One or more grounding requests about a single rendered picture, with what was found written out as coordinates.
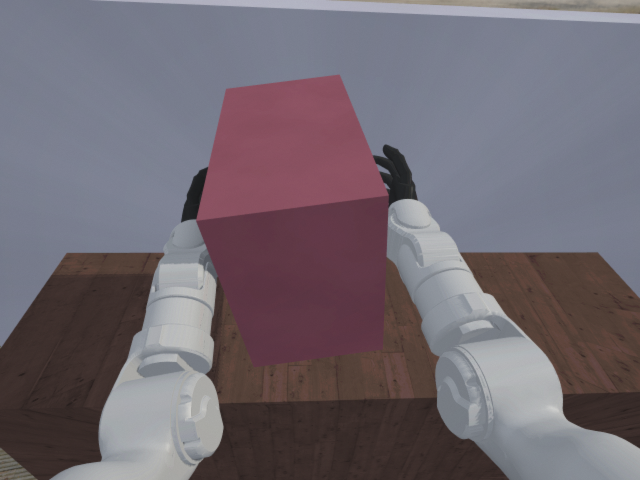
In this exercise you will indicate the left robot forearm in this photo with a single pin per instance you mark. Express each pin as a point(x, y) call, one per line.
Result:
point(176, 331)

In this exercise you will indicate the pedestal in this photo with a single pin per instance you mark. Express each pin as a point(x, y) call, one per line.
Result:
point(363, 416)

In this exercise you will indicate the right robot upper arm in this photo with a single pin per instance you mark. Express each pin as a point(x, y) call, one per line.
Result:
point(503, 394)

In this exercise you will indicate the right robot forearm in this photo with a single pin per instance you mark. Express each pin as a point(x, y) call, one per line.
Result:
point(452, 305)

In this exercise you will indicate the robot right hand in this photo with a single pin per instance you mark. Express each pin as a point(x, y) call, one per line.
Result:
point(400, 178)

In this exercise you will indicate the carton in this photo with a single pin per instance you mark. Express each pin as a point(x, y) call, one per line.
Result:
point(294, 215)

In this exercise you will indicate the robot left hand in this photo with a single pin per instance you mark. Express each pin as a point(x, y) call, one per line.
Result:
point(194, 195)

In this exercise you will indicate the left robot upper arm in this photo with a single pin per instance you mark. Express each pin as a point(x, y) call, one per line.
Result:
point(155, 428)

